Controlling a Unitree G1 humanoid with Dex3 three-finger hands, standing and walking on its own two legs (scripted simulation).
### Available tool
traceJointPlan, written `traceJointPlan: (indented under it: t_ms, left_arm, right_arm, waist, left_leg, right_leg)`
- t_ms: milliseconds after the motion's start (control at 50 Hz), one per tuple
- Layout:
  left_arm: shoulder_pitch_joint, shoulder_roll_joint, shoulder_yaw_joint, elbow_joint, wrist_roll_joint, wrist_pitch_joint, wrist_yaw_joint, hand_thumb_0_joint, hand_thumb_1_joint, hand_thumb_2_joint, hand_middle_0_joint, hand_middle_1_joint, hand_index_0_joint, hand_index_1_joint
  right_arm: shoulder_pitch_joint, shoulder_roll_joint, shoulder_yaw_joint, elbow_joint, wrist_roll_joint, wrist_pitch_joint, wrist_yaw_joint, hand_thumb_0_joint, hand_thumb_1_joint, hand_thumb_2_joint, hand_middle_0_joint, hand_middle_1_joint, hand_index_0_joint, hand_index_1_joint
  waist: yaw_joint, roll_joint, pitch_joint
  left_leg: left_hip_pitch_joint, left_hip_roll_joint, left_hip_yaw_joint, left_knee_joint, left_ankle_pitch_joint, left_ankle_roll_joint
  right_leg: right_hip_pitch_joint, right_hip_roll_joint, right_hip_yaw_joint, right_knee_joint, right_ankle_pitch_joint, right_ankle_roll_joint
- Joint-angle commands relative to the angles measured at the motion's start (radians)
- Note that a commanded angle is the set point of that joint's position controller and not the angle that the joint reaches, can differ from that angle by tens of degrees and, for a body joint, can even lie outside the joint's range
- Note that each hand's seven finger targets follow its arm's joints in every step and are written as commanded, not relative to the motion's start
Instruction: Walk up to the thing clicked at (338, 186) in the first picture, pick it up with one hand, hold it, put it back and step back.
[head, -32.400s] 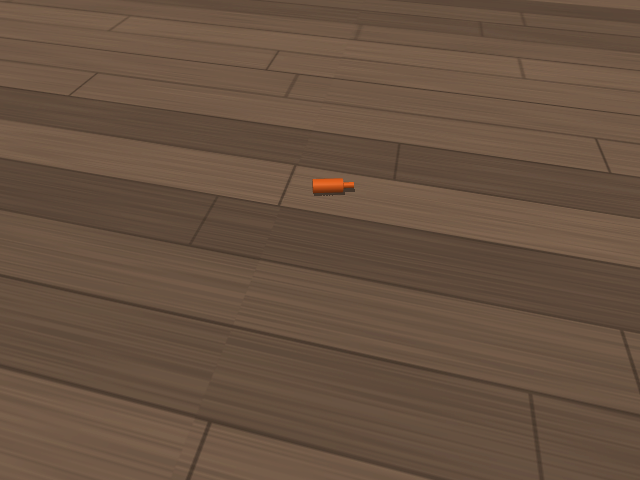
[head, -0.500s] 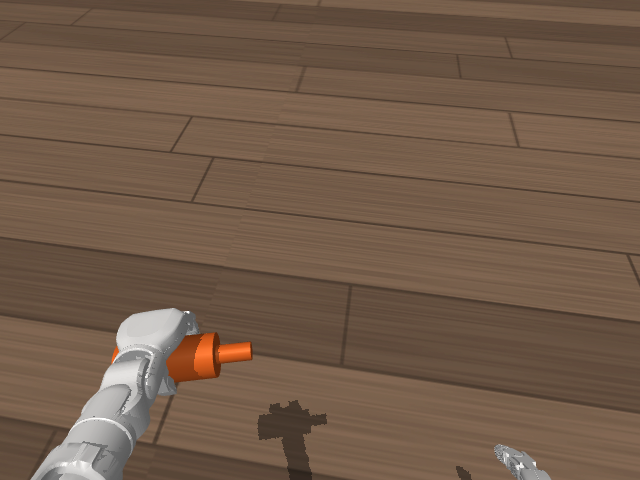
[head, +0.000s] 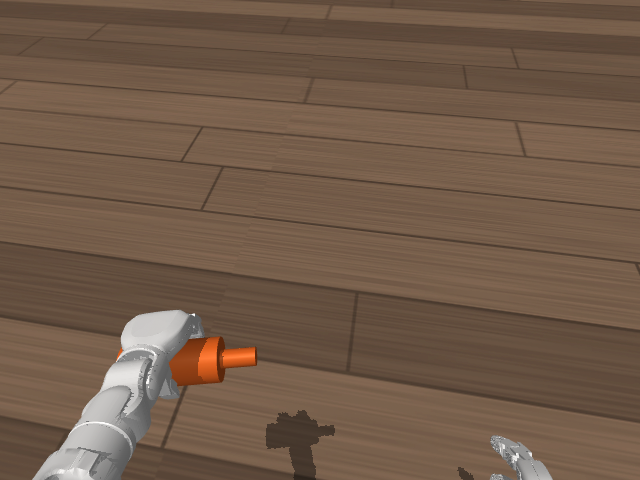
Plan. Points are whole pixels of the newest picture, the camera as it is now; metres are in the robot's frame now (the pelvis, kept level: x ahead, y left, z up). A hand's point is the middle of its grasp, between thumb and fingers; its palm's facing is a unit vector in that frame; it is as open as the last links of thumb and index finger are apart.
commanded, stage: hold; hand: left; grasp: from above
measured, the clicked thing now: (191, 361) +0.30 +0.20 -0.09
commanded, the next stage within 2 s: crouch in 1.08 s
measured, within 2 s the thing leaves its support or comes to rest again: neither
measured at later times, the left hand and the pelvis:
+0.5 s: hand (166, 368) +0.27 +0.22 -0.05, palm faces -0.47 -0.06 -0.88, open 9.4 cm; pelvis -0.01 -0.01 +0.00, yaw +0 degrees
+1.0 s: hand (162, 369) +0.27 +0.22 -0.05, palm faces -0.47 -0.06 -0.88, open 9.4 cm; pelvis -0.01 +0.00 +0.01, yaw +0 degrees
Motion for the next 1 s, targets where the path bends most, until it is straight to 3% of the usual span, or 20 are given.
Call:
traceJointPlan:
  t_ms: [0,40,140,340,360,460,500,540,580,620,740,780,820,860,920,980]
  left_arm:
    - [-0.374,0.205,0.09,-0.247,-0.003,-0.006,0.045,0.0,0.661,0.766,-1.069,-0.536,-1.052,-0.554]
    - [-0.38,0.23,0.109,-0.243,-0.007,-0.007,0.041,0.0,0.653,0.739,-1.063,-0.52,-1.047,-0.537]
    - [-0.365,0.227,0.109,-0.265,-0.008,-0.013,0.025,0.0,0.664,0.741,-1.067,-0.532,-1.054,-0.547]
    - [-0.381,0.227,0.102,-0.281,-0.011,-0.019,0.014,0.0,0.663,0.714,-1.06,-0.53,-1.052,-0.54]
    - [-0.384,0.237,0.111,-0.306,-0.013,-0.019,0.015,0.0,0.653,0.721,-1.057,-0.523,-1.046,-0.536]
    - [-0.396,0.233,0.104,-0.289,-0.012,-0.015,0.006,0.0,0.65,0.714,-1.053,-0.525,-1.044,-0.536]
    - [-0.382,0.248,0.119,-0.288,-0.018,-0.018,0.002,0.0,0.657,0.726,-1.063,-0.524,-1.051,-0.538]
    - [-0.351,0.215,0.095,-0.271,-0.019,-0.021,-0.012,0.0,0.655,0.712,-1.046,-0.545,-1.042,-0.551]
    - [-0.36,0.255,0.126,-0.316,-0.018,-0.031,-0.018,0.0,0.655,0.684,-1.046,-0.531,-1.044,-0.534]
    - [-0.331,0.238,0.114,-0.304,-0.011,-0.03,-0.021,0.0,0.655,0.699,-1.057,-0.526,-1.05,-0.535]
    - [-0.389,0.234,0.105,-0.334,-0.009,-0.036,-0.005,0.0,0.654,0.715,-1.049,-0.543,-1.043,-0.549]
    - [-0.404,0.262,0.127,-0.338,-0.009,-0.032,0.005,0.0,0.651,0.704,-1.045,-0.536,-1.041,-0.541]
    - [-0.401,0.216,0.09,-0.328,-0.011,-0.029,0.004,0.0,0.638,0.689,-1.036,-0.53,-1.033,-0.535]
    - [-0.374,0.242,0.119,-0.299,-0.011,-0.023,0.014,0.0,0.647,0.689,-1.051,-0.517,-1.045,-0.525]
    - [-0.402,0.22,0.091,-0.297,-0.012,-0.025,0.009,0.0,0.644,0.729,-1.054,-0.527,-1.042,-0.541]
    - [-0.365,0.227,0.105,-0.285,-0.016,-0.026,0.003,0.0,0.647,0.726,-1.051,-0.536,-1.042,-0.547]
  right_arm:
    - [-0.055,-0.153,-0.045,-0.124,0.005,-0.041,-0.015,0.0,-0.892,-0.897,0.2,0.3,0.199,0.299]
    - [-0.06,-0.156,-0.045,-0.123,0.006,-0.041,-0.015,0.0,-0.893,-0.898,0.2,0.3,0.199,0.3]
    - [-0.073,-0.149,-0.041,-0.133,0.008,-0.039,-0.018,0.0,-0.895,-0.899,0.2,0.3,0.199,0.3]
    - [-0.099,-0.148,-0.032,-0.141,0.008,-0.037,-0.022,0.0,-0.894,-0.898,0.2,0.3,0.199,0.3]
    - [-0.109,-0.145,-0.033,-0.146,0.011,-0.037,-0.023,0.0,-0.894,-0.898,0.199,0.3,0.199,0.3]
    - [-0.111,-0.145,-0.03,-0.139,0.01,-0.036,-0.026,0.0,-0.895,-0.898,0.199,0.3,0.199,0.299]
    - [-0.114,-0.143,-0.029,-0.142,0.011,-0.035,-0.027,0.0,-0.896,-0.899,0.199,0.3,0.199,0.3]
    - [-0.121,-0.137,-0.027,-0.145,0.011,-0.034,-0.028,0.0,-0.896,-0.899,0.199,0.3,0.199,0.3]
    - [-0.128,-0.138,-0.029,-0.152,0.012,-0.034,-0.03,0.0,-0.898,-0.899,0.199,0.3,0.199,0.3]
    - [-0.13,-0.136,-0.026,-0.155,0.013,-0.033,-0.031,0.0,-0.899,-0.9,0.199,0.3,0.199,0.3]
    - [-0.115,-0.135,-0.03,-0.14,0.012,-0.032,-0.031,0.0,-0.897,-0.899,0.199,0.3,0.199,0.3]
    - [-0.117,-0.14,-0.031,-0.138,0.015,-0.033,-0.032,0.0,-0.897,-0.899,0.2,0.3,0.199,0.3]
    - [-0.111,-0.137,-0.031,-0.132,0.014,-0.034,-0.03,0.0,-0.896,-0.898,0.2,0.3,0.199,0.3]
    - [-0.116,-0.142,-0.034,-0.13,0.013,-0.034,-0.03,0.0,-0.896,-0.899,0.2,0.3,0.199,0.3]
    - [-0.119,-0.137,-0.032,-0.131,0.011,-0.032,-0.029,0.0,-0.897,-0.899,0.2,0.3,0.199,0.3]
    - [-0.116,-0.137,-0.032,-0.135,0.012,-0.031,-0.028,0.0,-0.898,-0.9,0.199,0.3,0.199,0.3]
  waist:
    - [-0.005,0.026,-0.277]
    - [0.004,0.034,-0.271]
    - [0.01,0.016,-0.275]
    - [0.007,0.01,-0.244]
    - [0.018,0.031,-0.25]
    - [0.01,0.006,-0.255]
    - [0.018,-0.001,-0.241]
    - [0.011,-0.005,-0.229]
    - [0.028,0.017,-0.25]
    - [0.023,0.007,-0.24]
    - [0.013,0.021,-0.272]
    - [0.019,0.042,-0.285]
    - [0.009,0.034,-0.278]
    - [0.022,0.031,-0.263]
    - [0.011,0.02,-0.253]
    - [0.019,0.017,-0.253]
  left_leg:
    - [0.211,-0.041,-0.012,-0.068,0.232,0.008]
    - [0.209,-0.039,-0.014,-0.077,0.22,0.006]
    - [0.215,-0.047,-0.007,-0.082,0.235,0.014]
    - [0.226,-0.044,-0.013,-0.107,0.181,0.012]
    - [0.23,-0.046,-0.009,-0.112,0.182,0.011]
    - [0.237,-0.045,-0.009,-0.108,0.206,0.015]
    - [0.224,-0.051,-0.006,-0.113,0.187,0.019]
    - [0.223,-0.053,-0.003,-0.115,0.18,0.021]
    - [0.229,-0.053,-0.005,-0.12,0.174,0.018]
    - [0.233,-0.053,-0.008,-0.121,0.184,0.016]
    - [0.256,-0.047,-0.01,-0.118,0.231,0.013]
    - [0.273,-0.047,-0.007,-0.118,0.244,0.011]
    - [0.278,-0.042,-0.008,-0.12,0.244,0.009]
    - [0.267,-0.043,-0.009,-0.123,0.245,0.008]
    - [0.259,-0.045,-0.009,-0.123,0.231,0.012]
    - [0.249,-0.051,-0.005,-0.124,0.216,0.015]
  right_leg:
    - [0.03,0.052,-0.029,-0.094,0.212,-0.033]
    - [0.04,0.052,-0.032,-0.099,0.196,-0.034]
    - [0.058,0.047,-0.024,-0.107,0.22,-0.03]
    - [0.056,0.047,-0.028,-0.134,0.162,-0.031]
    - [0.055,0.045,-0.026,-0.136,0.161,-0.032]
    - [0.071,0.045,-0.026,-0.139,0.188,-0.027]
    - [0.08,0.041,-0.022,-0.148,0.173,-0.025]
    - [0.071,0.04,-0.019,-0.152,0.167,-0.024]
    - [0.083,0.041,-0.021,-0.151,0.154,-0.029]
    - [0.079,0.042,-0.022,-0.15,0.161,-0.03]
    - [0.08,0.048,-0.026,-0.136,0.208,-0.032]
    - [0.081,0.046,-0.026,-0.138,0.218,-0.034]
    - [0.077,0.049,-0.03,-0.136,0.219,-0.035]
    - [0.082,0.048,-0.033,-0.14,0.217,-0.036]
    - [0.077,0.044,-0.03,-0.147,0.21,-0.032]
    - [0.089,0.039,-0.024,-0.153,0.199,-0.03]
